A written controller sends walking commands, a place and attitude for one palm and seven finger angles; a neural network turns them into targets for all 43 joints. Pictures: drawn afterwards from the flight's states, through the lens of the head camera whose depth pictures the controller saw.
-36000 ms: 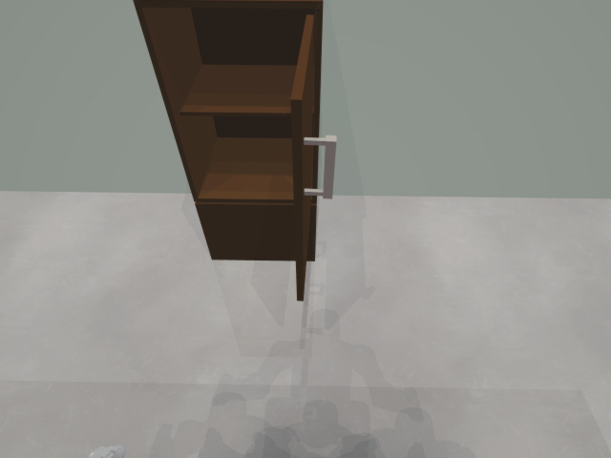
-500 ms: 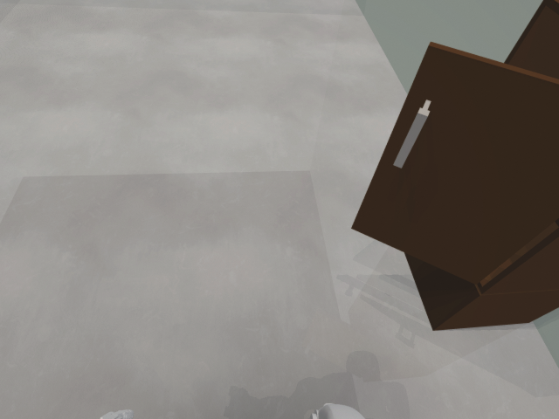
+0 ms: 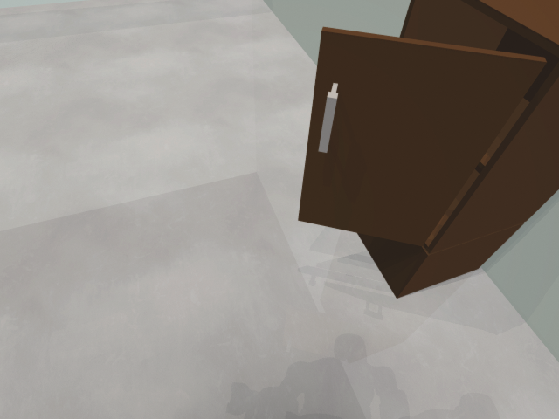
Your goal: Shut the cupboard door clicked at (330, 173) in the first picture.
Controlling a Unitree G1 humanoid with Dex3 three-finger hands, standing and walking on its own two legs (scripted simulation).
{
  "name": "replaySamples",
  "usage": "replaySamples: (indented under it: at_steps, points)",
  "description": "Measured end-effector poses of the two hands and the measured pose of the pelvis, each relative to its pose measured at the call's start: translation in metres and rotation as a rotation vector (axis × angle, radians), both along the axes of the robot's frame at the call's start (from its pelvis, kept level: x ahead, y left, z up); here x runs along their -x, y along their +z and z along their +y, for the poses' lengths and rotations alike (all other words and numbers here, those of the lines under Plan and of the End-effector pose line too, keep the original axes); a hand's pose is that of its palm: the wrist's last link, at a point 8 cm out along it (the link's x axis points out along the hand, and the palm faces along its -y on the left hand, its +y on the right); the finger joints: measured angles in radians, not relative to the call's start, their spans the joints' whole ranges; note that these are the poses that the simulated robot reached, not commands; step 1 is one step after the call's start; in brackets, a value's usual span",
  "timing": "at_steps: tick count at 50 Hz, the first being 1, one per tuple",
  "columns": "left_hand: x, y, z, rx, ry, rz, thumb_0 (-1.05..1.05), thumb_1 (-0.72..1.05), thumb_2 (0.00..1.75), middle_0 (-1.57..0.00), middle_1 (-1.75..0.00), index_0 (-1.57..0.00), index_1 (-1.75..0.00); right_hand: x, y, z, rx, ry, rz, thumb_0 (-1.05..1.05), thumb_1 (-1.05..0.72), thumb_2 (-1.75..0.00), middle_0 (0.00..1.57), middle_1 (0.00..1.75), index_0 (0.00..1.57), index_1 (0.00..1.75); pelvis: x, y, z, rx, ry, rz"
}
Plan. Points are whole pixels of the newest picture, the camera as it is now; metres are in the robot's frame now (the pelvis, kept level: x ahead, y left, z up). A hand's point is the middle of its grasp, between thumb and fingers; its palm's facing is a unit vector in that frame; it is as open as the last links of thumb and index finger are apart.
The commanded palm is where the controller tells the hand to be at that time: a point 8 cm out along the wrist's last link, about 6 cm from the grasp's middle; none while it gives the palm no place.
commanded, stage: turn to face it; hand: left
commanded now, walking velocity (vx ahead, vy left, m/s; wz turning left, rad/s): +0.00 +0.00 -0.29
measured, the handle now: (328, 118) +0.70 -0.06 +0.02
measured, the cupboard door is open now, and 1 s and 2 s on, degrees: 57 57 57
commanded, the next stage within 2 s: take the last steps up to it in 0.18 s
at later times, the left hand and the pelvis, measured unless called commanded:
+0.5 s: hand out of the picture +0.10 +0.17 -0.15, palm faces -0.12 -0.96 -0.23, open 7.4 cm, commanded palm none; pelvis +0.01 -0.02 +0.01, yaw -9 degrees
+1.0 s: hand (231, 342) +0.27 +0.10 -0.16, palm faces -0.28 -0.94 -0.18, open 7.4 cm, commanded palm none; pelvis +0.14 -0.07 +0.01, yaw -15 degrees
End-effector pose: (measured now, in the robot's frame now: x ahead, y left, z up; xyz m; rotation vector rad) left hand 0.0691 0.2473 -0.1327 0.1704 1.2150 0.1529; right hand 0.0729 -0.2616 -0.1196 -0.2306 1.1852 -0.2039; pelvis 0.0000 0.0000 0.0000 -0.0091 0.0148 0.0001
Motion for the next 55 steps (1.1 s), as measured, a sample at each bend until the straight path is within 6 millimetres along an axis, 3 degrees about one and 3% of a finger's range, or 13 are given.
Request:
replaySamples:
  at_steps: [4, 12, 18, 22, 25, 30, 36, 40, 45, 50, 55]
  points:
    - [-0.007, -0.011, 0.010, 0.024, -0.020, 0.020, 0.00, 0.90, 0.90, -0.20, -0.30, -0.20, -0.30, 0.012, 0.005, 0.016, 0.017, -0.016, -0.008, 0.00, -0.91, -0.90, 0.20, 0.29, 0.20, 0.30, -0.001, -0.002, 0.010, 0.005, -0.039, -0.005]
    - [-0.025, 0.003, 0.010, 0.015, -0.089, 0.036, 0.00, 0.91, 0.90, -0.20, -0.30, -0.19, -0.30, 0.051, 0.005, 0.032, -0.024, -0.086, 0.068, 0.00, -0.91, -0.90, 0.20, 0.30, 0.21, 0.30, -0.003, 0.010, 0.011, 0.025, -0.096, -0.005]
    - [-0.041, 0.008, -0.011, -0.025, -0.157, 0.015, 0.00, 0.91, 0.90, -0.20, -0.30, -0.19, -0.30, 0.085, -0.020, 0.021, -0.088, -0.177, 0.117, 0.00, -0.91, -0.90, 0.20, 0.30, 0.21, 0.30, -0.002, 0.000, -0.005, 0.002, -0.141, -0.011]
    - [-0.038, 0.012, -0.026, -0.032, -0.162, 0.005, 0.00, 0.91, 0.90, -0.20, -0.30, -0.19, -0.30, 0.097, -0.030, 0.007, -0.106, -0.209, 0.168, 0.00, -0.91, -0.90, 0.20, 0.30, 0.21, 0.30, -0.007, -0.001, -0.014, 0.011, -0.147, -0.014]
    - [-0.030, 0.015, -0.033, -0.025, -0.146, 0.027, 0.00, 0.91, 0.90, -0.20, -0.30, -0.20, -0.30, 0.088, -0.021, -0.003, -0.096, -0.208, 0.161, 0.01, -0.91, -0.90, 0.20, 0.29, 0.20, 0.30, -0.015, 0.006, -0.017, 0.003, -0.152, -0.014]
    - [-0.020, 0.004, -0.038, 0.009, -0.139, 0.104, 0.00, 0.90, 0.90, -0.20, -0.30, -0.20, -0.30, 0.054, -0.006, -0.014, -0.060, -0.201, 0.098, 0.01, -0.91, -0.90, 0.20, 0.29, 0.20, 0.30, -0.034, 0.009, -0.020, 0.006, -0.155, -0.006]
    - [-0.033, -0.025, -0.034, 0.061, -0.133, 0.186, 0.00, 0.90, 0.90, -0.20, -0.30, -0.20, -0.30, 0.007, -0.003, -0.013, 0.006, -0.186, 0.018, 0.00, -0.91, -0.90, 0.20, 0.29, 0.20, 0.30, -0.068, -0.006, -0.015, 0.013, -0.180, -0.003]
    - [-0.068, -0.023, -0.039, 0.063, -0.199, 0.209, 0.00, 0.91, 0.90, -0.20, -0.30, -0.19, -0.30, 0.006, 0.005, -0.008, 0.008, -0.224, 0.024, 0.00, -0.91, -0.90, 0.20, 0.29, 0.20, 0.30, -0.087, 0.000, -0.022, 0.002, -0.223, -0.008]
    - [-0.137, -0.006, -0.058, 0.057, -0.242, 0.116, 0.00, 0.91, 0.90, -0.20, -0.30, -0.19, -0.30, 0.024, 0.008, -0.004, -0.037, -0.278, 0.137, 0.00, -0.91, -0.90, 0.20, 0.29, 0.21, 0.30, -0.111, 0.012, -0.038, 0.013, -0.240, 0.000]
    - [-0.205, 0.006, -0.094, 0.030, -0.308, 0.039, 0.00, 0.91, 0.90, -0.19, -0.30, -0.19, -0.30, 0.039, -0.002, -0.012, -0.103, -0.352, 0.244, 0.00, -0.91, -0.90, 0.20, 0.30, 0.21, 0.30, -0.137, 0.011, -0.065, 0.005, -0.261, 0.003]
    - [-0.260, 0.002, -0.142, -0.013, -0.357, -0.032, 0.00, 0.91, 0.90, -0.19, -0.30, -0.19, -0.30, 0.037, -0.029, -0.043, -0.167, -0.409, 0.320, 0.00, -0.91, -0.90, 0.20, 0.30, 0.21, 0.30, -0.169, -0.008, -0.109, -0.022, -0.272, -0.002]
